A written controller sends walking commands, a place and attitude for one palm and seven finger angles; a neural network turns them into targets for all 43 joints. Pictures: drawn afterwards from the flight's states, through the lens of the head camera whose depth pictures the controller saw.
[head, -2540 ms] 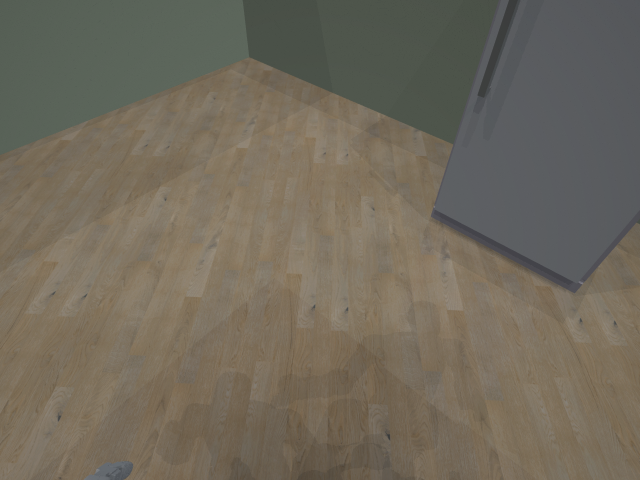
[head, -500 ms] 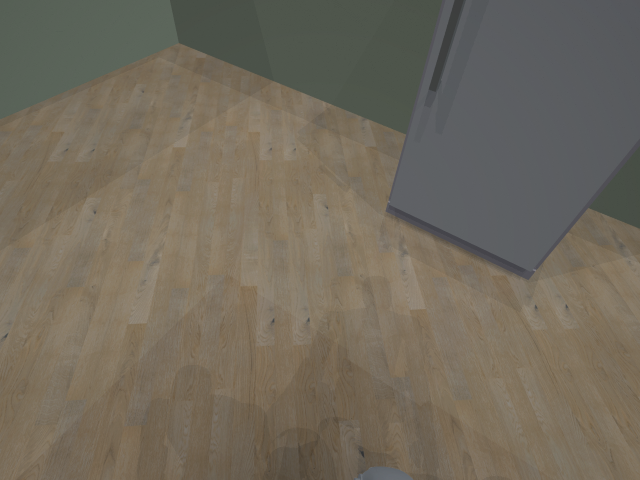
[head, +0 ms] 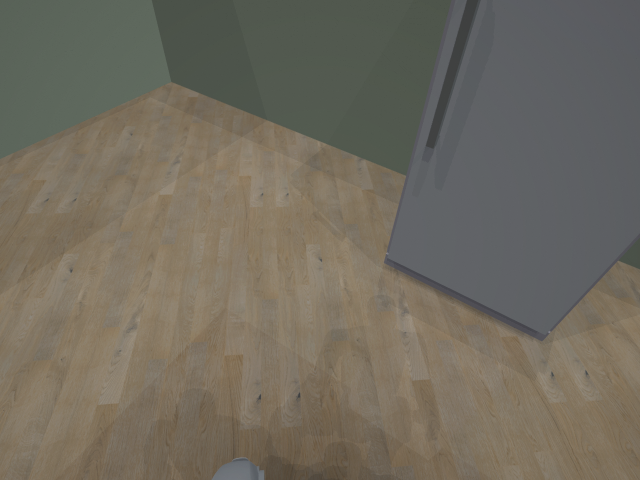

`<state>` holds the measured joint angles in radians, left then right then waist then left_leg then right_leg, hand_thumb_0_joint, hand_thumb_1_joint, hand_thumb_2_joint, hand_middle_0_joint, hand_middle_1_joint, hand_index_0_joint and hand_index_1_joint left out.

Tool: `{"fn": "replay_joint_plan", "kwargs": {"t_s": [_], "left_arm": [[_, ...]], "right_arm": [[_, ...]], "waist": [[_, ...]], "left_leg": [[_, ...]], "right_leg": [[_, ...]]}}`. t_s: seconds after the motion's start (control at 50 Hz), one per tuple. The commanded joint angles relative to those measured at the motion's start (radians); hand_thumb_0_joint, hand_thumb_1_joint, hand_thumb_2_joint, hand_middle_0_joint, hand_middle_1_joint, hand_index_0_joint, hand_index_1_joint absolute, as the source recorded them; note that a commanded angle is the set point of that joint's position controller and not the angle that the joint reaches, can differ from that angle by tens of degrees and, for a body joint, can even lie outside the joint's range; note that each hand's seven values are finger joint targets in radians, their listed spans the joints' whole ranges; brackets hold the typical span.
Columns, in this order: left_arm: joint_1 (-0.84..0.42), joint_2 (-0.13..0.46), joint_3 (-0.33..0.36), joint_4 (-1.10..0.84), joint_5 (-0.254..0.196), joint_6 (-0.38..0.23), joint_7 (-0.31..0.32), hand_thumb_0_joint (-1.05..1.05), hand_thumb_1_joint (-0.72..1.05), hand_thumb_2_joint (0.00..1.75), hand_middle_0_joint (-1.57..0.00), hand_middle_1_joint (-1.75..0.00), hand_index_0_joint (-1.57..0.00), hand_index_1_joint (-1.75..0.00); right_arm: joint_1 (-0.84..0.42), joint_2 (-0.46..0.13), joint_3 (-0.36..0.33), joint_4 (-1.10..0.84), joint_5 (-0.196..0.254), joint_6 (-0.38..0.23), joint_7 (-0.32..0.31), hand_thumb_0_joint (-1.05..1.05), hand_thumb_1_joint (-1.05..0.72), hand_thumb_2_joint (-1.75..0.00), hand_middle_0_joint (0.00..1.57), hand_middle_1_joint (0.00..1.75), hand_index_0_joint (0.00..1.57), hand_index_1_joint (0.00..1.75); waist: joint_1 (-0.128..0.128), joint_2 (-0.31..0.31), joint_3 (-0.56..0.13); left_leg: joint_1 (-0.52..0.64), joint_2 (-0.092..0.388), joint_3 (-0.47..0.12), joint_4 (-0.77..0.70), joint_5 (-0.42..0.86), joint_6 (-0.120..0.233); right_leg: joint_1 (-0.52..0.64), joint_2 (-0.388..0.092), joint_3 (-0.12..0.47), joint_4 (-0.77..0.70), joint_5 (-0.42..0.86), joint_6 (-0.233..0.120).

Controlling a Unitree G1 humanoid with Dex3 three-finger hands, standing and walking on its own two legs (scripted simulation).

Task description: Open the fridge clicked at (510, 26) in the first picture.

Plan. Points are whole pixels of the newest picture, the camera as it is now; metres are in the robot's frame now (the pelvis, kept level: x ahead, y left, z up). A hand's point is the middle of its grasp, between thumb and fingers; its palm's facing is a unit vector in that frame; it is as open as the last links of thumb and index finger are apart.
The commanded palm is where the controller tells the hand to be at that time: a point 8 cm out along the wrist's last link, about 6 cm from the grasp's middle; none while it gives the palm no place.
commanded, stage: walk to a spot facing it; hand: left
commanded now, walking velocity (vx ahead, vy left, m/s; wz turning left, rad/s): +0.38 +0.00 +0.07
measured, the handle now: (457, 64) +1.00 -0.29 +0.10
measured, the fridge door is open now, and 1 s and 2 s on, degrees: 0 0 0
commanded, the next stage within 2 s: turn to face it in 0.34 s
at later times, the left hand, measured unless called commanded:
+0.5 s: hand (187, 412) +0.26 +0.22 -0.17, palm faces -0.06 -0.98 -0.18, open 7.4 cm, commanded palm none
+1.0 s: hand (261, 319) +0.42 +0.12 -0.15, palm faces -0.27 -0.93 -0.24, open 7.3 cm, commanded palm none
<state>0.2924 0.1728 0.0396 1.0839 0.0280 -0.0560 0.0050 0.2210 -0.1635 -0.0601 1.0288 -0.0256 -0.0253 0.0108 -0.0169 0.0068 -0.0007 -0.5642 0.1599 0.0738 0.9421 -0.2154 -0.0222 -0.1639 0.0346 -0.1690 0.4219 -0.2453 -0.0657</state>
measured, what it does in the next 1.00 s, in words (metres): walks ahead, turning right: left foot, then right foot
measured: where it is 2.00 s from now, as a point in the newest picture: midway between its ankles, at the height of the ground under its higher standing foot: (334, 451)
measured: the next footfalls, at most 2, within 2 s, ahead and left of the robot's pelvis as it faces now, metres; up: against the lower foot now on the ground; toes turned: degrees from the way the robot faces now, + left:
left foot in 0.16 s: +0.18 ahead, +0.15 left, +0.00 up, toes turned +11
right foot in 0.64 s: +0.37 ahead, -0.11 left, +0.00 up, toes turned -20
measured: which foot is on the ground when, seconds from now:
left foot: up 0.00-0.14, down 0.16-0.64, up 0.66-1.00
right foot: down 0.00-0.16, up 0.18-0.62, down 0.64-1.00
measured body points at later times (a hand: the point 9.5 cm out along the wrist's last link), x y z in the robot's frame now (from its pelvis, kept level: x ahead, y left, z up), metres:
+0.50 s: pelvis +0.20 +0.04 +0.00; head +0.22 +0.04 +0.45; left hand +0.26 +0.27 -0.15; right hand +0.14 -0.18 -0.15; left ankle +0.15 +0.14 -0.74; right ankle +0.27 -0.10 -0.68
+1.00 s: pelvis +0.28 -0.03 +0.00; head +0.30 -0.06 +0.45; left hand +0.44 +0.17 -0.14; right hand +0.30 -0.30 -0.15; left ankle +0.34 +0.14 -0.67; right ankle +0.33 -0.10 -0.74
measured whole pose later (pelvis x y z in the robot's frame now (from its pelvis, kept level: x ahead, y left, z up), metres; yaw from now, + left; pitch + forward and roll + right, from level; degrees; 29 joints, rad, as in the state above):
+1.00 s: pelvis +0.28 -0.03 +0.00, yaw -20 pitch +1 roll +2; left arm 0.17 0.16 0.06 0.96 0.02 0.02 0.00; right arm 0.12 -0.23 -0.06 0.94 -0.03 0.03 -0.02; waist 0.01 0.02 0.04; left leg -0.50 0.10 0.01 1.04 -0.34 -0.08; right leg -0.35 0.07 -0.04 0.46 -0.13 -0.11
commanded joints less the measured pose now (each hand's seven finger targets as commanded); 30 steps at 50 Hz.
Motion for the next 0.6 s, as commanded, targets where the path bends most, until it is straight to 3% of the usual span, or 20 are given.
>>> {"fn": "replay_joint_plan", "kwargs": {"t_s": [0.0, 0.04, 0.06, 0.08, 0.1, 0.12, 0.14, 0.16, 0.18, 0.2, 0.24, 0.3, 0.4, 0.46, 0.52, 0.56, 0.58], "left_arm": [[0.087, 0.128, 0.027, -0.028, 0.000, -0.028, 0.005, 0.00, 0.90, 0.90, -0.20, -0.30, -0.20, -0.30], [0.109, 0.135, 0.032, -0.020, 0.002, -0.026, 0.005, 0.00, 0.90, 0.90, -0.20, -0.30, -0.20, -0.30], [0.112, 0.142, 0.033, -0.019, 0.001, -0.024, 0.005, 0.00, 0.90, 0.90, -0.20, -0.30, -0.20, -0.30], [0.106, 0.145, 0.036, -0.017, -0.001, -0.022, 0.005, 0.00, 0.90, 0.90, -0.20, -0.30, -0.20, -0.30], [0.103, 0.133, 0.036, -0.017, -0.006, -0.019, 0.004, 0.00, 0.90, 0.90, -0.20, -0.30, -0.20, -0.30], [0.112, 0.097, 0.029, -0.025, -0.012, -0.019, -0.001, 0.00, 0.90, 0.90, -0.20, -0.30, -0.20, -0.30], [0.112, 0.039, 0.016, -0.052, -0.019, -0.020, -0.011, 0.00, 0.90, 0.90, -0.20, -0.30, -0.20, -0.30], [0.036, 0.075, 0.021, -0.084, -0.009, -0.021, -0.006, 0.00, 0.90, 0.90, -0.20, -0.30, -0.20, -0.30], [-0.005, 0.077, 0.027, -0.071, -0.006, -0.017, -0.003, 0.00, 0.90, 0.90, -0.20, -0.30, -0.20, -0.30], [-0.015, 0.064, 0.031, -0.064, -0.006, -0.016, -0.010, 0.00, 0.90, 0.90, -0.20, -0.30, -0.20, -0.30], [0.016, 0.039, 0.032, -0.035, -0.003, 0.003, -0.019, 0.00, 0.90, 0.90, -0.20, -0.30, -0.20, -0.30], [0.064, -0.004, 0.034, -0.024, 0.004, 0.042, -0.016, 0.00, 0.90, 0.90, -0.20, -0.30, -0.20, -0.30], [-0.036, 0.009, 0.043, -0.087, 0.003, 0.067, -0.033, 0.00, 0.90, 0.90, -0.20, -0.30, -0.20, -0.30], [-0.123, 0.008, 0.038, -0.123, -0.002, 0.064, -0.035, 0.00, 0.90, 0.90, -0.20, -0.30, -0.20, -0.30], [-0.123, 0.018, 0.042, -0.133, -0.004, 0.061, -0.033, 0.00, 0.90, 0.90, -0.20, -0.30, -0.20, -0.30], [-0.042, 0.050, 0.049, -0.122, 0.000, 0.051, -0.031, 0.00, 0.90, 0.90, -0.20, -0.30, -0.20, -0.30], [0.055, 0.082, 0.058, -0.097, 0.003, 0.043, -0.028, 0.00, 0.90, 0.90, -0.20, -0.30, -0.20, -0.30]], "right_arm": [[-0.030, -0.021, 0.003, -0.054, 0.001, -0.015, 0.019, 0.00, -0.90, -0.90, 0.20, 0.30, 0.20, 0.30], [-0.056, -0.028, 0.000, -0.068, 0.003, -0.025, 0.020, 0.00, -0.90, -0.90, 0.20, 0.30, 0.20, 0.30], [-0.044, -0.034, 0.000, -0.065, 0.002, -0.030, 0.019, 0.00, -0.90, -0.90, 0.20, 0.30, 0.20, 0.30], [0.000, -0.044, -0.002, -0.049, 0.001, -0.035, 0.016, 0.00, -0.90, -0.90, 0.20, 0.30, 0.20, 0.30], [0.084, -0.068, -0.009, -0.019, -0.003, -0.042, 0.008, 0.00, -0.90, -0.90, 0.20, 0.30, 0.20, 0.30], [0.223, -0.142, -0.027, 0.018, -0.010, -0.051, -0.003, 0.00, -0.90, -0.90, 0.20, 0.30, 0.20, 0.30], [0.350, -0.260, -0.054, 0.045, -0.014, -0.052, -0.012, 0.00, -0.90, -0.90, 0.20, 0.30, 0.20, 0.30], [0.370, -0.247, -0.044, 0.055, -0.008, -0.039, -0.022, 0.00, -0.90, -0.90, 0.20, 0.30, 0.20, 0.30], [0.318, -0.193, -0.030, 0.058, -0.007, -0.043, -0.031, 0.00, -0.90, -0.90, 0.20, 0.30, 0.20, 0.30], [0.255, -0.154, -0.017, 0.039, -0.003, -0.050, -0.034, 0.00, -0.90, -0.90, 0.20, 0.30, 0.20, 0.30], [0.162, -0.099, 0.001, 0.023, -0.001, -0.065, -0.036, 0.00, -0.90, -0.90, 0.20, 0.30, 0.20, 0.30], [0.156, -0.071, 0.003, 0.026, 0.001, -0.070, -0.043, 0.00, -0.90, -0.90, 0.20, 0.30, 0.20, 0.30], [0.159, -0.090, 0.002, 0.033, 0.005, -0.066, -0.046, 0.00, -0.90, -0.90, 0.20, 0.30, 0.20, 0.30], [0.175, -0.105, -0.004, 0.043, -0.001, -0.054, -0.045, 0.00, -0.90, -0.90, 0.20, 0.30, 0.20, 0.30], [0.170, -0.134, -0.020, 0.042, -0.001, -0.038, -0.046, 0.00, -0.90, -0.90, 0.20, 0.30, 0.20, 0.30], [0.147, -0.156, -0.029, 0.028, 0.004, -0.029, -0.044, 0.00, -0.90, -0.90, 0.20, 0.30, 0.20, 0.30], [0.125, -0.169, -0.031, 0.012, 0.008, -0.024, -0.040, 0.00, -0.90, -0.90, 0.20, 0.30, 0.20, 0.30]], "waist": [[0.038, -0.085, 0.122], [0.048, -0.066, 0.114], [0.037, -0.051, 0.107], [0.015, -0.035, 0.083], [-0.024, 0.018, 0.045], [-0.079, 0.162, -0.044], [-0.103, 0.407, -0.101], [-0.116, 0.288, -0.069], [-0.099, 0.209, -0.030], [-0.074, 0.136, 0.009], [-0.011, 0.039, 0.053], [0.022, 0.082, 0.057], [0.027, 0.123, 0.121], [0.003, 0.134, 0.148], [0.004, 0.141, 0.114], [0.046, 0.129, 0.047], [0.101, 0.092, -0.003]], "left_leg": [[0.051, -0.005, 0.012, -0.197, 0.008, 0.004], [0.090, -0.024, 0.034, -0.267, -0.025, 0.015], [0.135, -0.036, 0.052, -0.311, -0.027, 0.017], [0.222, -0.055, 0.075, -0.368, -0.016, 0.020], [0.384, -0.080, 0.089, -0.434, 0.001, 0.028], [0.608, 0.026, -0.077, -0.516, -0.032, 0.076], [0.771, 0.283, -0.422, -0.622, 0.018, 0.173], [0.748, 0.343, -0.479, -0.676, 0.032, 0.225], [0.692, 0.302, -0.407, -0.682, 0.111, 0.198], [0.621, 0.279, -0.317, -0.676, 0.189, 0.183], [0.504, 0.226, -0.133, -0.697, 0.267, 0.131], [0.445, 0.178, 0.009, -0.721, 0.298, 0.110], [0.476, 0.169, 0.110, -0.741, 0.330, 0.127], [0.485, 0.172, 0.158, -0.692, 0.443, 0.127], [0.529, 0.193, 0.193, -0.585, 0.524, 0.117], [0.522, 0.192, 0.215, -0.428, 0.613, 0.093], [0.483, 0.169, 0.240, -0.282, 0.582, 0.062]], "right_leg": [[-0.067, -0.305, 0.223, -0.247, -0.045, -0.102], [-0.014, -0.321, 0.227, -0.206, 0.012, -0.101], [-0.001, -0.316, 0.216, -0.176, 0.050, -0.094], [-0.009, -0.299, 0.188, -0.117, 0.093, -0.079], [-0.059, -0.251, 0.136, 0.019, 0.169, -0.054], [-0.180, -0.173, 0.068, 0.273, 0.166, -0.006], [-0.423, -0.049, -0.010, 0.597, -0.242, 0.048], [-0.505, -0.059, 0.094, 0.763, -0.329, 0.038], [-0.536, -0.107, 0.142, 0.835, -0.243, 0.036], [-0.536, -0.135, 0.152, 0.857, -0.170, 0.038], [-0.471, -0.161, 0.164, 0.836, -0.073, 0.056], [-0.441, -0.153, 0.158, 0.800, -0.002, 0.070], [-0.513, -0.165, 0.111, 0.625, 0.073, 0.091], [-0.445, -0.151, 0.063, 0.404, 0.064, 0.083], [-0.349, -0.110, 0.031, 0.295, 0.048, 0.063], [-0.202, -0.068, 0.006, 0.235, 0.061, 0.044], [-0.062, -0.050, -0.009, 0.171, 0.124, 0.038]]}}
